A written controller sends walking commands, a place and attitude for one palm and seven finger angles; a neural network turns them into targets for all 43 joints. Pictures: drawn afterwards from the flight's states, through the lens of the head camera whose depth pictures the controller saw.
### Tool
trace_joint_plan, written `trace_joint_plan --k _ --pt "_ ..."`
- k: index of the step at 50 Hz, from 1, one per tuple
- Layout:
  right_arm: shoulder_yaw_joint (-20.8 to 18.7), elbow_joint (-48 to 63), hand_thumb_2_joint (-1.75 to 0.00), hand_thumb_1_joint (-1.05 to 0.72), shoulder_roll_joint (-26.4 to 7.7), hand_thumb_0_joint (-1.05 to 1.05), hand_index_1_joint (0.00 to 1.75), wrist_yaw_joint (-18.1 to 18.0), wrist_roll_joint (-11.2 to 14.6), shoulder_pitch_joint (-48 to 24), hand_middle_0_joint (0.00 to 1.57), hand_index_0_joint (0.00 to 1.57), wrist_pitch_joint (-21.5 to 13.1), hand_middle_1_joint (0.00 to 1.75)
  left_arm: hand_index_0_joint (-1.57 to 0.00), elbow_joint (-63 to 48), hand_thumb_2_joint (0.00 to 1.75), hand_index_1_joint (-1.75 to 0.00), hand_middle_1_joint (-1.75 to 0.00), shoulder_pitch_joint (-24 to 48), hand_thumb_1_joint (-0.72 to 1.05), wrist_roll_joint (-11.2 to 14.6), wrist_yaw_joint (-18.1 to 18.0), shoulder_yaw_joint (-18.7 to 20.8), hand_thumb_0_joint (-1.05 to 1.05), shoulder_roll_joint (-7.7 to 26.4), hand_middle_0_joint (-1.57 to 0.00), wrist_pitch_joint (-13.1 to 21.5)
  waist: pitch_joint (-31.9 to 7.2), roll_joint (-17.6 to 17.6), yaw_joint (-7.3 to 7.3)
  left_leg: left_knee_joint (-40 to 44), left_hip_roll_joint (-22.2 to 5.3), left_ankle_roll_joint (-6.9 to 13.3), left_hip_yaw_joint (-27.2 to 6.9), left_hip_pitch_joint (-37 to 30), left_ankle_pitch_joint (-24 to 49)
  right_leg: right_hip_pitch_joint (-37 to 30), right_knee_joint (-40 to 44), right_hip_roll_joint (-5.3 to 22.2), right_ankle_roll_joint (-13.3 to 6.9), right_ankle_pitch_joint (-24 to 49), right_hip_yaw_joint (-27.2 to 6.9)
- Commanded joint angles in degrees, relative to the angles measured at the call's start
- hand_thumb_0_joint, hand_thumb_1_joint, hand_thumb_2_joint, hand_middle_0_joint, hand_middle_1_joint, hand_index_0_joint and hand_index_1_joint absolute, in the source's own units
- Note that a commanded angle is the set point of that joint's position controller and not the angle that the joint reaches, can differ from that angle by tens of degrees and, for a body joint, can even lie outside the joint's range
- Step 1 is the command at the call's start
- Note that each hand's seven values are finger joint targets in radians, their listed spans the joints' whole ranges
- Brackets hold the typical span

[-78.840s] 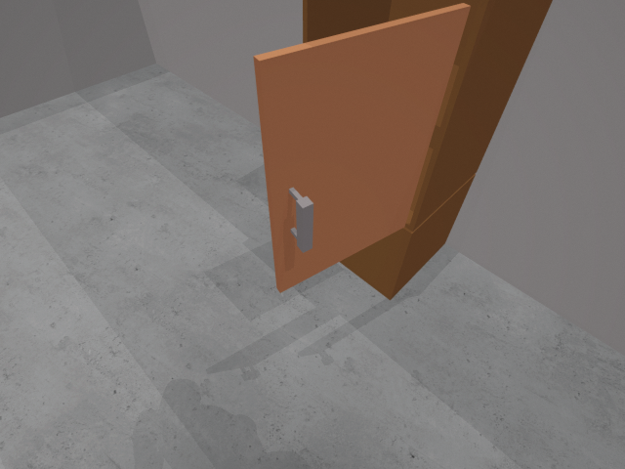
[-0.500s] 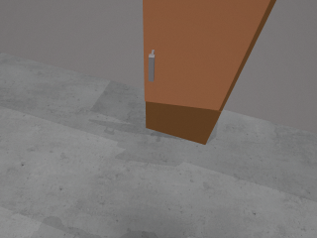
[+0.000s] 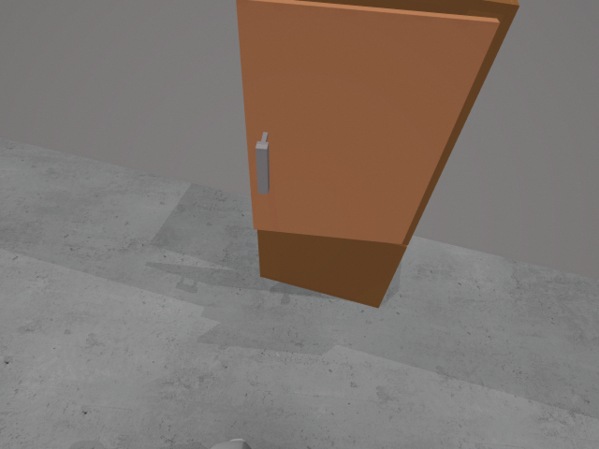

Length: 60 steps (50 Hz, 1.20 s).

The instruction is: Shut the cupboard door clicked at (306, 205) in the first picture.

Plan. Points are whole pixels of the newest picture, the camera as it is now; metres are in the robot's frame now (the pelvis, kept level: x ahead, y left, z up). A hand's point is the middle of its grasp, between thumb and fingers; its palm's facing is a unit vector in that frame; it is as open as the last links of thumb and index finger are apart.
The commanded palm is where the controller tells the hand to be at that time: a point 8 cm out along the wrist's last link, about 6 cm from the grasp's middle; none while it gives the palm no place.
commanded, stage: take the last steps up to it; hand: left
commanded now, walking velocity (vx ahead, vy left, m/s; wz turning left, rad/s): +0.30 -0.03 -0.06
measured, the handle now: (264, 163) +0.69 +0.12 -0.06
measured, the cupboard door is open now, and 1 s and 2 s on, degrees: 10 10 10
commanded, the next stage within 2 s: come to a stop and stand still in 0.40 s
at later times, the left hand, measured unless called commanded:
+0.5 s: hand (226, 370) +0.26 +0.13 -0.16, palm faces -0.07 -0.97 -0.22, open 7.4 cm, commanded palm none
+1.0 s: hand (201, 381) +0.25 +0.18 -0.18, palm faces +0.04 -0.98 -0.19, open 7.4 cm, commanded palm none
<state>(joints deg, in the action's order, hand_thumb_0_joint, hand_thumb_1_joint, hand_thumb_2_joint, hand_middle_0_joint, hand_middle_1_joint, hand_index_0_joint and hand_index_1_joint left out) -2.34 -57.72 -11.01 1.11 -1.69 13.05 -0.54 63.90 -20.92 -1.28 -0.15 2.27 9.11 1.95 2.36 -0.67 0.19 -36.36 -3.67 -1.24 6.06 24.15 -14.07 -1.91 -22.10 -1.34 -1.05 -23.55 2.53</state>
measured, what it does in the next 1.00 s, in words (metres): walks ahead: left foot, then right foot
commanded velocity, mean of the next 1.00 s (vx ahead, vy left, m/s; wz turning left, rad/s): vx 0.01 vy -0.01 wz -0.01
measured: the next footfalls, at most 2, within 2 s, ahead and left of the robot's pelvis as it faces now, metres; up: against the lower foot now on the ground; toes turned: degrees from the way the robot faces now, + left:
left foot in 0.02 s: +0.13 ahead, +0.11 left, +0.00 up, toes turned +6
right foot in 0.46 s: +0.26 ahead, -0.15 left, +0.00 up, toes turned -9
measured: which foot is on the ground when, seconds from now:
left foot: up 0.00-0.00, down 0.02-0.46, up 0.48-0.92, down 0.94-1.00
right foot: down 0.00-0.02, up 0.04-0.44, down 0.46-0.94, up 0.96-1.00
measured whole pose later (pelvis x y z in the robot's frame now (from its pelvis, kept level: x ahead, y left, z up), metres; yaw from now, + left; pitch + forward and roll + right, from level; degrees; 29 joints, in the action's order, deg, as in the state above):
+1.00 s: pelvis +0.21 -0.01 +0.00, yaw -2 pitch -1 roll -1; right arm -1.6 -56.0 -9.7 -1.1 -1.2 7.1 1.5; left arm 59.1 -11.6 -0.9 -2.4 3.2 11.5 -2.6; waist 5.0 -3.4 -1.7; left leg -32.9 0.1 2.5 2.5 15.9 -16.1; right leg 18.2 -39.6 1.7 0.7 -25.2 2.4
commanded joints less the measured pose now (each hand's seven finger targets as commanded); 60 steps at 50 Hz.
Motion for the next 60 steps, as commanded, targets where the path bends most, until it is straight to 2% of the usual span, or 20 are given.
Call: trace_joint_plan --k 1,2,5,9,18,21,22,23,24,25,26,29,33,40,44,45,47,48,53,60 --pt "-3.01 -2.20 -0.90 -0.90 -14.54 0.00 0.30 -2.13 -1.44 19.52 0.20 0.20 -2.87 0.30 -0.20 -4.06 0.90 -0.30 -0.30 -2.32 0.90 1.23 0.16 1.01 0.00 4.31 -0.20 0.77 -9.09 18.42 6.87 16.05 -17.63 9.47 -26.74 -33.95 1.51 29.05 -34.29 -0.18 -2.41 0.65 2.48" --pt "-2.85 -2.24 -0.90 -0.90 -15.15 0.00 0.30 -2.70 -0.76 21.04 0.20 0.20 -2.24 0.30 -0.20 -6.02 0.90 -0.30 -0.30 1.50 0.90 0.76 0.07 0.57 0.00 5.27 -0.20 0.79 -8.14 15.64 7.38 22.23 -22.56 13.12 -35.31 -31.63 -1.52 33.70 -44.69 -0.88 -2.98 -9.59 -2.55" --pt "-1.35 0.91 -0.90 -0.90 -8.68 0.00 0.30 -2.93 -0.27 9.37 0.20 0.20 -2.20 0.30 -0.20 -5.81 0.90 -0.30 -0.30 5.96 0.90 -0.36 0.72 1.30 0.00 5.10 -0.20 -0.17 3.01 7.65 3.16 26.94 -17.98 10.50 -24.46 -13.19 -9.92 35.17 -49.28 5.97 -2.08 1.40 -4.77" --pt "-0.77 0.72 -0.90 -0.90 -6.58 0.00 0.30 -3.10 0.02 7.16 0.20 0.20 -3.09 0.30 -0.20 -5.27 0.90 -0.30 -0.30 3.06 0.90 -0.38 1.23 1.36 0.00 2.79 -0.20 -1.69 1.09 5.77 -0.14 26.99 -13.92 9.94 -11.58 -12.09 1.31 31.30 -39.54 6.57 -0.26 5.80 -2.73" --pt "-1.50 -1.35 -0.90 -0.90 -5.93 0.00 0.30 -2.30 -0.06 8.53 0.20 0.20 -2.06 0.30 -0.20 -8.65 0.90 -0.30 -0.30 10.86 0.90 -0.28 1.31 1.30 0.00 2.79 -0.20 -1.39 4.20 6.15 0.63 23.84 -12.44 10.66 -6.04 -11.48 4.26 23.97 -15.82 4.97 0.79 11.61 1.37" --pt "-1.42 -1.99 -0.90 -0.90 -5.37 0.00 0.30 -2.08 0.16 8.30 0.20 0.20 -1.57 0.30 -0.20 -6.12 0.90 -0.30 -0.30 3.84 0.90 -0.45 0.91 1.77 0.00 4.39 -0.20 -0.55 0.00 2.25 -2.41 14.53 -8.20 7.13 -2.29 -10.85 3.71 11.63 -7.03 2.16 0.34 15.30 3.32" --pt "-1.23 -2.06 -0.90 -0.90 -3.95 0.00 0.30 -1.79 0.63 8.44 0.20 0.20 -1.64 0.30 -0.20 -4.68 0.90 -0.30 -0.30 -0.65 0.90 -0.54 0.57 2.34 0.00 6.87 -0.20 0.17 -2.11 -1.84 -4.32 6.54 -4.65 5.24 0.26 -7.25 1.23 4.91 -3.41 5.37 -0.97 13.57 -2.33" --pt "-0.69 -1.19 -0.90 -0.90 -0.92 0.00 0.30 -1.24 1.01 9.76 0.20 0.20 -1.57 0.30 -0.20 -3.51 0.90 -0.30 -0.30 -4.27 0.90 -0.84 -0.06 3.04 0.00 11.21 -0.20 0.77 -3.26 -12.73 -5.08 -4.47 1.76 2.80 3.89 2.12 -9.98 -1.57 1.94 15.17 -5.32 11.88 -16.08" --pt "-0.56 0.02 -0.90 -0.90 -0.87 0.00 0.30 -1.40 1.03 8.60 0.20 0.20 -1.20 0.30 -0.20 -3.11 0.90 -0.30 -0.30 -6.75 0.90 -0.33 -0.33 3.45 0.00 13.75 -0.20 0.78 -3.93 -16.42 -5.58 -18.11 3.45 2.43 2.22 5.53 -23.86 -0.76 9.64 23.73 -10.73 10.34 -26.50" --pt "-0.88 -0.30 -0.90 -0.90 -1.82 0.00 0.30 -1.61 0.82 7.69 0.20 0.20 -1.09 0.30 -0.20 -3.56 0.90 -0.30 -0.30 -3.60 0.90 -0.01 -0.73 3.06 0.00 11.99 -0.20 0.88 -2.40 -11.06 -4.19 -24.38 1.66 2.61 -2.83 7.23 -20.19 1.53 10.53 22.91 -11.82 11.49 -25.30" --pt "-0.84 -1.20 -0.90 -0.90 -1.71 0.00 0.30 -1.87 0.82 7.53 0.20 0.20 -1.13 0.30 -0.20 -4.20 0.90 -0.30 -0.30 0.26 0.90 0.04 -0.98 2.34 0.00 9.85 -0.20 1.29 -2.09 -11.60 -2.56 -26.21 0.48 2.07 -4.90 6.78 -15.63 4.27 9.14 21.69 -10.52 23.83 -22.41" --pt "0.53 -3.01 -0.90 -0.90 0.70 0.00 0.30 -2.50 1.23 8.56 0.20 0.20 0.13 0.30 -0.20 -5.75 0.90 -0.30 -0.30 6.67 0.90 0.00 -1.76 0.66 0.00 6.00 -0.20 1.31 -4.87 -2.47 0.80 -19.31 -0.92 -0.33 -6.06 -1.45 -11.91 9.15 3.28 18.38 -8.80 54.25 -8.66" --pt "0.18 -1.93 -0.90 -0.90 -0.07 0.00 0.30 -2.38 1.61 6.29 0.20 0.20 2.27 0.30 -0.20 -5.70 0.90 -0.30 -0.30 6.11 0.90 -0.12 -2.38 1.17 0.00 7.91 -0.20 0.35 -7.43 -4.30 -0.16 -12.35 1.67 -1.74 -4.30 -2.92 -10.39 6.57 0.53 18.14 -9.05 62.07 -6.20" --pt "-1.01 2.08 -0.90 -0.90 -3.39 0.00 0.30 -2.16 1.31 -0.38 0.20 0.20 3.45 0.30 -0.20 -6.72 0.90 -0.30 -0.30 6.46 0.90 -0.54 -2.70 2.57 0.00 10.48 -0.20 -1.66 -4.30 -9.32 -1.25 -11.28 2.54 -1.82 -5.46 -1.21 -11.45 8.40 0.13 20.02 -11.08 54.55 -8.32" --pt "-0.95 1.67 -0.90 -0.90 -3.07 0.00 0.30 -2.12 1.30 2.10 0.20 0.20 2.76 0.30 -0.20 -7.61 0.90 -0.30 -0.30 8.67 0.90 -0.36 -2.58 2.74 0.00 10.70 -0.20 -2.39 -4.53 -8.43 0.86 5.23 2.45 -1.05 -4.76 -10.93 0.26 12.96 -3.54 16.50 -7.34 38.94 -6.58" --pt "-0.89 1.25 -0.90 -0.90 -3.89 0.00 0.30 -2.05 1.17 3.39 0.20 0.20 2.14 0.30 -0.20 -7.69 0.90 -0.30 -0.30 8.37 0.90 0.00 -2.55 2.46 0.00 9.59 -0.20 -2.69 -5.40 -5.89 1.25 12.23 0.66 -0.46 -5.75 -16.59 8.82 16.04 -6.60 13.90 -4.52 30.60 -5.59" --pt "-1.68 3.20 -0.90 -0.90 -10.69 0.00 0.30 -2.78 0.35 1.84 0.20 0.20 1.22 0.30 -0.20 -8.42 0.90 -0.30 -0.30 5.40 0.90 0.85 -2.52 1.26 0.00 4.86 -0.20 -3.64 -5.73 14.36 0.09 18.20 -17.01 8.31 -22.89 -15.10 33.72 20.87 -17.84 3.44 1.95 -5.93 0.08" --pt "-1.33 3.47 -0.90 -0.90 -10.13 0.00 0.30 -3.18 0.03 0.58 0.20 0.20 1.26 0.30 -0.20 -8.53 0.90 -0.30 -0.30 6.12 0.90 0.39 -2.63 1.15 0.00 5.57 -0.20 -4.02 -3.81 11.60 0.22 18.52 -17.92 11.52 -21.66 -10.89 31.53 19.25 -24.70 2.80 1.55 -10.52 -3.37" --pt "-0.03 3.81 -0.90 -0.90 -7.76 0.00 0.30 -5.02 0.15 -1.95 0.20 0.20 0.84 0.30 -0.20 -6.41 0.90 -0.30 -0.30 4.79 0.90 0.11 -1.33 2.24 0.00 7.72 -0.20 -4.94 -3.13 8.70 -0.92 17.75 -12.95 9.65 -16.64 -16.17 30.76 26.63 -36.51 1.43 2.67 -1.63 -7.95" --pt "-1.56 1.92 -0.90 -0.90 -9.22 0.00 0.30 -5.07 0.08 3.37 0.20 0.20 0.88 0.30 -0.20 -7.69 0.90 -0.30 -0.30 7.07 0.90 -0.17 -0.43 2.40 0.00 6.79 -0.20 -5.80 -4.48 7.94 1.61 20.61 -14.03 9.64 -18.28 -21.10 16.95 29.28 -35.04 2.18 3.91 -0.40 -6.48"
